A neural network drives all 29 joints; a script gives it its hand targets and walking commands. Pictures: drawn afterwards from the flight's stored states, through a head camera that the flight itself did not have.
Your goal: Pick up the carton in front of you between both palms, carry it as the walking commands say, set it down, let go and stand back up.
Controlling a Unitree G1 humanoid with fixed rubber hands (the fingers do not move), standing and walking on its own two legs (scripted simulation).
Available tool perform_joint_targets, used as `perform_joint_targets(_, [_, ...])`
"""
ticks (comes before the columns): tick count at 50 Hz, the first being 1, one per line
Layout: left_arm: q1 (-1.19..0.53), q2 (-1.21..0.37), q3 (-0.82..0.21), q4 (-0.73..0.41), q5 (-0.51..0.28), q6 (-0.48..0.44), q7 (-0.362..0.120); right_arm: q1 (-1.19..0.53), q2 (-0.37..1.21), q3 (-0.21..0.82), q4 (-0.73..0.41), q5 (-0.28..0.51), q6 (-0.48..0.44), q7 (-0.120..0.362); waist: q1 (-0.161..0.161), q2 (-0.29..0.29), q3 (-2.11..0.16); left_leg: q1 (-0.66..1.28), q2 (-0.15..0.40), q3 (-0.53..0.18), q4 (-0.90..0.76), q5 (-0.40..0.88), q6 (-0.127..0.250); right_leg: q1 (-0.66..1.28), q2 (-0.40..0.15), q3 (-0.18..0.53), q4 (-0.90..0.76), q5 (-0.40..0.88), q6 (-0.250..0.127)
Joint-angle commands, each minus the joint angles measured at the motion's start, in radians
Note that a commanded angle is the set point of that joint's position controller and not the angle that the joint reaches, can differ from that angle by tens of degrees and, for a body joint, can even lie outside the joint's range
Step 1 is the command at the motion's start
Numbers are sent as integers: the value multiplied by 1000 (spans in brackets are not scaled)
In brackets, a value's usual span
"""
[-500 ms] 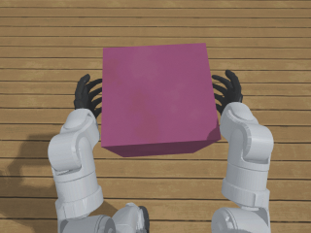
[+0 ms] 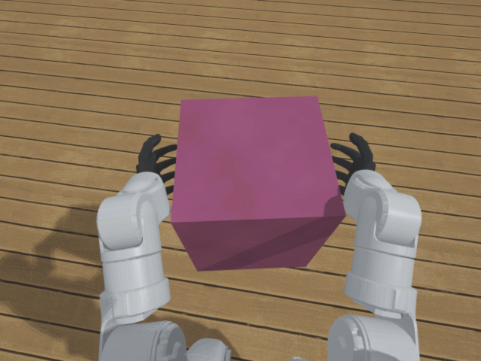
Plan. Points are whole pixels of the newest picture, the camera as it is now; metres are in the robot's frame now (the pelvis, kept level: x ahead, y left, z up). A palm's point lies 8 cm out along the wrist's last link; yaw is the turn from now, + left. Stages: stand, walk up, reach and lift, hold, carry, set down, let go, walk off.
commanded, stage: carry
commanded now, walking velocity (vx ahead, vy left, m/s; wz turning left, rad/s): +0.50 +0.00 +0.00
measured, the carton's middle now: (250, 193) +0.37 +0.04 +0.05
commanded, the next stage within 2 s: none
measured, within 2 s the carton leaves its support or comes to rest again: neither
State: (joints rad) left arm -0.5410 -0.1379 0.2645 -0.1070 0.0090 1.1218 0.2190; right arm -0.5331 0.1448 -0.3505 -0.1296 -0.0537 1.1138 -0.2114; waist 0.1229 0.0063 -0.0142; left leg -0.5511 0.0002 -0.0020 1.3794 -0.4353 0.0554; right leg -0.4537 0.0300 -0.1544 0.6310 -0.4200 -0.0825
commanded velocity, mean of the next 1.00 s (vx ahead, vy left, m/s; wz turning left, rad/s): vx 0.50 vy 0.00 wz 0.00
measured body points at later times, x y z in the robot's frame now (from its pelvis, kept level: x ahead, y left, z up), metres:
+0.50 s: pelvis +0.30 +0.03 +0.05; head +0.35 +0.02 +0.50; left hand +0.68 +0.15 +0.18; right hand +0.65 -0.16 +0.18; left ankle +0.28 +0.12 -0.68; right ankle +0.35 -0.08 -0.60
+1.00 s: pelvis +0.63 +0.01 +0.09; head +0.65 +0.01 +0.54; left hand +0.99 +0.16 +0.24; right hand +0.99 -0.15 +0.23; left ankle +0.75 +0.10 -0.61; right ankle +0.50 -0.09 -0.63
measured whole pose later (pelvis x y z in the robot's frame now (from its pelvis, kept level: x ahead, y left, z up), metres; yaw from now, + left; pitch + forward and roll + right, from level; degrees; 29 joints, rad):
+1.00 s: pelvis +0.63 +0.01 +0.09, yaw -1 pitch +4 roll +3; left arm -0.58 -0.10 0.29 -0.14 -0.02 1.12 0.21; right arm -0.58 0.13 -0.30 -0.13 -0.05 1.10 -0.23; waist 0.01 -0.04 -0.04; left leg -0.61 -0.01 0.17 0.74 -0.35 0.07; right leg -0.16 -0.08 -0.10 0.65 -0.57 -0.02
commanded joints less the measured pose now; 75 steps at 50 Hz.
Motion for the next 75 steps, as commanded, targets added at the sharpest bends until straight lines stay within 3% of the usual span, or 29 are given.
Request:
perform_joint_targets(1, [-761, -806, -710, -184, -308, -58, -64, -559, 655, 543, -50, 91, -41, 0, -64, -33, -431, -261, 45, -28, -20, 51, 14, 528, -292, 478, -242, 225, -146])
perform_joint_targets(9, [-557, -643, -608, -128, -223, -36, -33, -532, 576, 606, -98, 128, -29, -12, -63, -147, -351, -48, 10, 165, -603, 70, -10, 446, -237, 187, -300, 351, -116])
perform_joint_targets(12, [-506, -601, -564, -96, -160, -16, -19, -512, 579, 617, -56, 155, -12, -8, -180, -120, -442, 411, -104, 272, -782, 129, 37, 320, -185, 34, 12, 727, -36])
perform_joint_targets(13, [-519, -581, -545, -93, -134, -10, -14, -494, 581, 614, -31, 160, -12, -11, -242, -22, -533, 663, -1, 39, -817, 32, 86, 146, -139, 16, 254, 616, 21])
perform_joint_targets(14, [-505, -576, -516, -100, -122, -5, -14, -531, 575, 623, -45, 169, -16, -15, -230, 288, -618, 820, 285, -541, -977, -73, 241, -102, -17, 39, 567, 270, 74])
perform_joint_targets(15, [-546, -579, -512, -108, -115, -4, -9, -543, 624, 646, -49, 182, -12, -8, -232, 276, -530, 841, 327, -721, -1070, 169, 290, -304, 58, 134, 766, -108, 69])
perform_joint_targets(17, [-541, -619, -472, -89, -104, -13, -8, -638, 697, 724, -121, 253, -15, 14, -235, 10, -466, 795, 323, -519, -922, 477, 263, -434, -20, 188, 885, -83, 29])
perform_joint_targets(18, [-532, -631, -459, -80, -96, -20, -12, -679, 726, 757, -152, 282, -25, 21, -223, -28, -452, 759, 301, -448, -930, 457, 220, -442, -40, 193, 832, -56, 16])
perform_joint_targets(25, [-535, -580, -485, -111, -79, -49, 2, -652, 692, 756, -153, 325, -46, 29, -190, 113, -388, 560, 244, -120, -1062, 276, 146, -255, -89, 97, 294, -17, 32])
perform_joint_targets(29, [-510, -567, -497, -74, -88, -19, -2, -543, 630, 678, -65, 234, -13, 12, -60, 136, -418, 364, 200, 74, -858, 554, 69, 246, 56, -118, 11, 92, 13])
perform_joint_targets(30, [-496, -574, -498, -39, -97, -14, -3, -533, 611, 656, -54, 208, -5, 6, -17, 29, -487, 255, 146, 145, -640, 603, 21, 504, 54, -59, -30, 86, -16])
perform_joint_targets(31, [-483, -566, -505, -20, -104, -11, -2, -536, 596, 631, -54, 184, 5, 1, 5, -203, -549, 22, 57, 152, -316, 356, -51, 671, -228, 478, -195, -182, -120])
perform_joint_targets(32, [-497, -587, -515, -8, -111, -11, -2, -548, 599, 602, -44, 167, 11, -2, -10, -364, -529, -208, -84, 66, -111, -98, -62, 731, -362, 916, -375, -26, -248])
perform_joint_targets(35, [-681, -715, -631, -127, -227, -23, -35, -549, 637, 541, -18, 121, -3, -4, -19, 20, -434, -340, 30, -41, 102, -56, -4, 623, -342, 644, -189, 371, -227])
perform_joint_targets(37, [-748, -771, -670, -156, -271, -42, -49, -586, 658, 542, -34, 110, -24, 1, -51, -6, -437, -314, 53, -45, -5, -14, 7, 586, -306, 527, -222, 258, -155])
perform_joint_targets(44, [-635, -674, -636, -139, -274, -40, -43, -548, 574, 575, -78, 105, -30, -24, -52, -112, -364, -151, 42, 98, -505, 72, -14, 482, -252, 245, -319, 317, -127])
perform_joint_targets(48, [-542, -621, -571, -71, -189, -9, -26, -524, 573, 592, -33, 129, -2, -14, -175, -147, -419, 347, -112, 294, -765, 127, 31, 338, -202, 48, -50, 751, -41])
perform_joint_targets(49, [-543, -602, -555, -68, -162, -4, -21, -504, 576, 593, -7, 139, 0, -15, -231, -66, -516, 616, -73, 188, -772, 111, 53, 212, -170, 20, 164, 713, 6])
perform_joint_targets(50, [-530, -590, -521, -69, -138, 3, -18, -523, 565, 596, -16, 146, -2, -19, -236, 201, -637, 810, 246, -422, -922, -139, 208, -35, -68, 25, 521, 413, 77])
perform_joint_targets(51, [-545, -585, -503, -68, -119, 7, -13, -537, 606, 614, -6, 151, -1, -16, -238, 304, -574, 846, 335, -766, -1092, 46, 299, -271, 73, 115, 747, -107, 85])
perform_joint_targets(54, [-547, -644, -451, -51, -92, -9, -14, -685, 740, 737, -107, 265, -13, 22, -220, -26, -455, 728, 307, -479, -930, 419, 237, -428, -39, 197, 869, -61, 20])
perform_joint_targets(56, [-581, -656, -451, -57, -70, -32, -20, -752, 784, 772, -137, 321, -37, 40, -189, 18, -460, 674, 275, -361, -981, 252, 170, -384, -67, 191, 736, -14, 7])
perform_joint_targets(62, [-546, -597, -486, -88, -74, -53, -1, -658, 712, 750, -115, 316, -50, 34, -186, 111, -385, 521, 239, -103, -1079, 245, 149, -222, -91, 86, 271, 6, 34])
perform_joint_targets(66, [-531, -575, -498, -62, -93, -24, -2, -556, 633, 668, -49, 225, -17, 8, -60, 122, -416, 362, 199, 79, -857, 550, 74, 245, 56, -123, 10, 89, 10])
perform_joint_targets(67, [-510, -572, -495, -28, -98, -18, -1, -542, 609, 645, -38, 200, -8, 1, -17, 29, -492, 255, 148, 151, -640, 614, 23, 507, 49, -58, -28, 78, -24])
perform_joint_targets(68, [-496, -562, -499, -9, -104, -14, 3, -540, 585, 617, -39, 174, 2, -5, 5, -192, -557, 23, 60, 155, -318, 373, -47, 678, -231, 474, -191, -199, -129])
perform_joint_targets(69, [-515, -584, -510, 2, -116, -12, 2, -548, 585, 582, -26, 153, 10, -10, -8, -357, -530, -218, -83, 72, -115, -87, -59, 736, -365, 913, -374, -58, -255])
perform_joint_targets(72, [-689, -708, -622, -111, -227, -20, -30, -556, 623, 526, 0, 116, 1, -9, -21, 26, -438, -335, 30, -42, 93, -58, -1, 616, -347, 645, -197, 336, -230])
perform_joint_targets(75, [-785, -779, -678, -161, -299, -45, -54, -598, 645, 531, -23, 98, -25, -5, -58, -38, -428, -301, 50, -19, -55, 0, 7, 556, -307, 489, -252, 185, -148])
